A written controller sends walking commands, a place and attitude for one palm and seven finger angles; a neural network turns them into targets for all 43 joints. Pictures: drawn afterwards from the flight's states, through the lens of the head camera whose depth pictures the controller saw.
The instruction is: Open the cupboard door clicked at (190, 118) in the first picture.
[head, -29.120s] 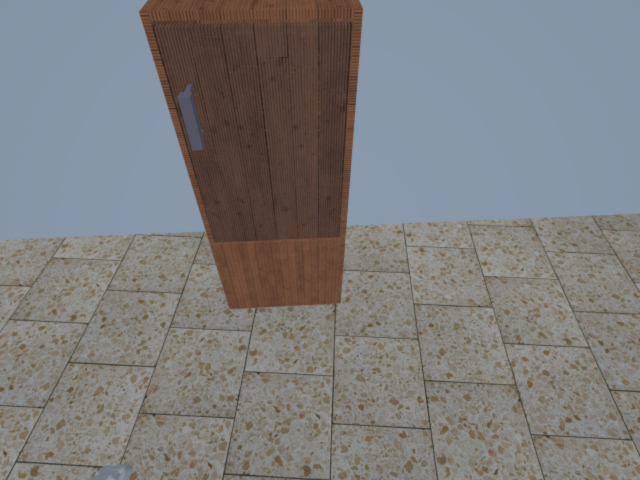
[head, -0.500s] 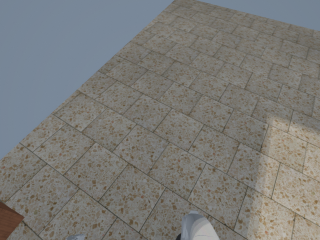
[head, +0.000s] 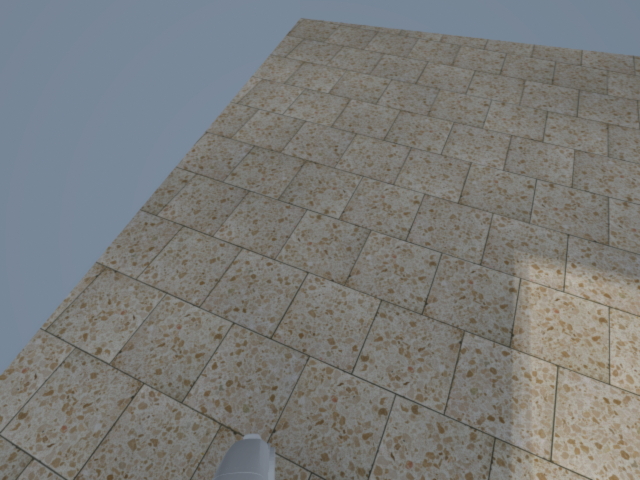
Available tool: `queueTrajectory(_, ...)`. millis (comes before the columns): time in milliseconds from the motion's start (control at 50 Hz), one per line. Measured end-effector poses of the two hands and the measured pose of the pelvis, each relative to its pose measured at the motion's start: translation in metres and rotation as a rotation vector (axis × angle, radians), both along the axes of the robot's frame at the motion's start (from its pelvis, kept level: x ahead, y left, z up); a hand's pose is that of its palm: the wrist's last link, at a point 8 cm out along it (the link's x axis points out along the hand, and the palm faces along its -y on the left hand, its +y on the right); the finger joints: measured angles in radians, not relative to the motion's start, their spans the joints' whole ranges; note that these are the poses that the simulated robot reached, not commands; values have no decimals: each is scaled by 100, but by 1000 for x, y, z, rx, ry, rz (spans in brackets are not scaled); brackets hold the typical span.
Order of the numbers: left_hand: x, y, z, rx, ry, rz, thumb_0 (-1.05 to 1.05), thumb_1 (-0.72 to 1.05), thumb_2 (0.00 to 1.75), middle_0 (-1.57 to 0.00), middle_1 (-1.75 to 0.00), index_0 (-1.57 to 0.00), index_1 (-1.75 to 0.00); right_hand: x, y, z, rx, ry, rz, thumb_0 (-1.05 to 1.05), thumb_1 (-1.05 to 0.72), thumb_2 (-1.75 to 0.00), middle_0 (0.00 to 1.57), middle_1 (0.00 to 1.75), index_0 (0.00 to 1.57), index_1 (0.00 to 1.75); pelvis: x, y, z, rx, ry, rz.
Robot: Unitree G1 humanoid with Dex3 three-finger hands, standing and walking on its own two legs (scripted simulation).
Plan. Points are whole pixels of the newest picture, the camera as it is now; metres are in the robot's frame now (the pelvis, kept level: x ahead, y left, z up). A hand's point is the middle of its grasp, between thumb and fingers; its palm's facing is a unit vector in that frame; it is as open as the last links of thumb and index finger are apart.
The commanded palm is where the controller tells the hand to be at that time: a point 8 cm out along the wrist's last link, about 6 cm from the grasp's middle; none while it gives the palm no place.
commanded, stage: walk to a spot facing it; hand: left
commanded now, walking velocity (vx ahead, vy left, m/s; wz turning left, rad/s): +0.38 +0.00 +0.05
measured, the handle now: out of the picture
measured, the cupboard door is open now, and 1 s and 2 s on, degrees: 50 50 50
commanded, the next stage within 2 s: turn to face it in 0.36 s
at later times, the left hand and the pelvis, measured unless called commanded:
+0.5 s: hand (215, 361) +0.32 +0.21 -0.17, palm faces +0.00 -0.98 -0.19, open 7.3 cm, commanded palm none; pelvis +0.27 +0.03 +0.00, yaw -3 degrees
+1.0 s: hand (246, 280) +0.49 +0.19 -0.19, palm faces +0.25 -0.95 -0.18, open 7.2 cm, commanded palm none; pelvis +0.43 -0.01 -0.02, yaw +14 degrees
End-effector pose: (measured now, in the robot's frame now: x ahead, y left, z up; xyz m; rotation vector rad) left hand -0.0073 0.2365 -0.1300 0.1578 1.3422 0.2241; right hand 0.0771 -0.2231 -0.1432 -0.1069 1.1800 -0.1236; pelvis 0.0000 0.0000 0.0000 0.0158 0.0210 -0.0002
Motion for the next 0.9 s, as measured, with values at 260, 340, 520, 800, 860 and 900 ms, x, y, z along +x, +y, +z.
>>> queueTrajectory(260, 34, -22, -26, -131, 329, 106, 0, 91, 89, -20, -30, -20, -30, 196, 36, -12, -23, -89, 76, 0, -91, -90, 19, 30, 20, 30, 157, 27, -26, -7, -6, -4)
queueTrajectory(340, 117, -4, -27, -123, 247, 54, 1, 91, 89, -20, -30, -20, -30, 192, 35, -8, -41, -17, 13, 0, -91, -90, 19, 30, 20, 30, 198, 33, -17, -6, -15, -21)
queueTrajectory(520, 345, 22, -13, -46, -66, -95, 2, 95, 89, -20, -30, -19, -30, 144, 19, 11, -70, 295, -117, -1, -94, -90, 19, 30, 20, 30, 284, 23, 1, -19, -12, -56)
queueTrajectory(800, 504, -37, -10, -22, -239, -78, 0, 91, 89, -20, -30, -19, -30, 250, -12, -11, 13, 439, -61, 0, -91, -90, 20, 30, 20, 30, 392, -26, -12, 1, -5, 96)
queueTrajectory(860, 496, -37, -11, -32, -221, 6, -1, 92, 89, -20, -30, -20, -30, 321, -27, -9, -26, 311, 9, 0, -91, -90, 20, 30, 20, 30, 403, -26, -8, -1, 0, 142)
queueTrajectory(900, 494, -29, -11, -24, -224, 46, -2, 94, 89, -20, -30, -20, -30, 367, -32, -5, -55, 226, 62, 0, -91, -90, 19, 30, 20, 30, 410, -25, -8, -7, 2, 173)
